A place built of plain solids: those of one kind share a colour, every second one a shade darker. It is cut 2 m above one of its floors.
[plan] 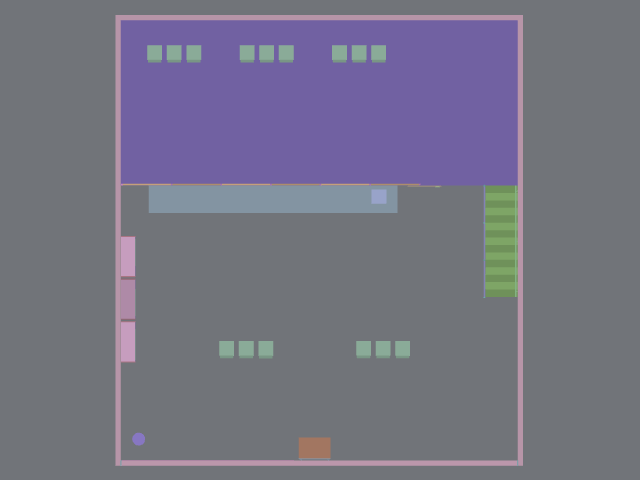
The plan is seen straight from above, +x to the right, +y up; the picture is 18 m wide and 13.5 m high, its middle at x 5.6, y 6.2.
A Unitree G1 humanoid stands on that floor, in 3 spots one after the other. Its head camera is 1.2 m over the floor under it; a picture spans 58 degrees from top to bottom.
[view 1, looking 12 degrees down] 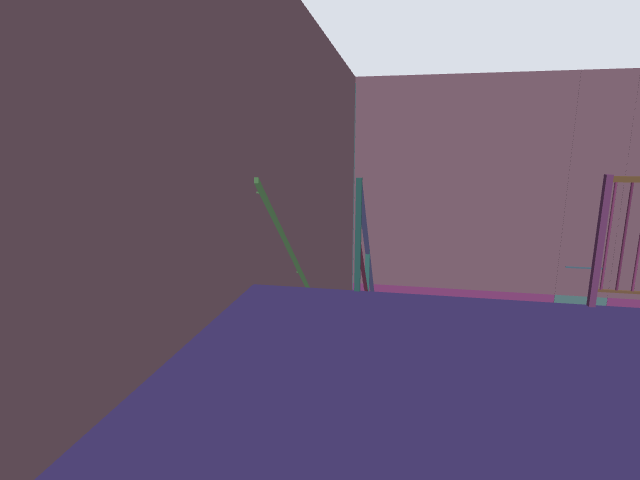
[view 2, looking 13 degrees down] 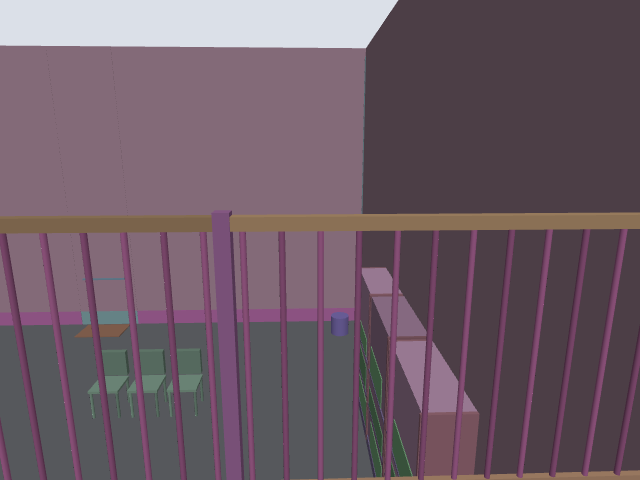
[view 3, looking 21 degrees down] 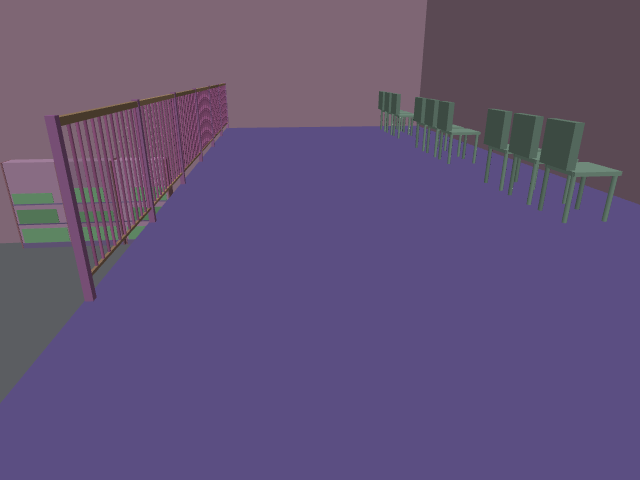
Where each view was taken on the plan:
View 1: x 9.86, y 11.28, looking -79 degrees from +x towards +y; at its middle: wall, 6.97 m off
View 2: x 1.20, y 8.93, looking -92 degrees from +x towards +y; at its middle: upper_guard_bar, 1.19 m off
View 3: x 10.71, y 8.83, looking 174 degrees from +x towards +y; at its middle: upper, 3.35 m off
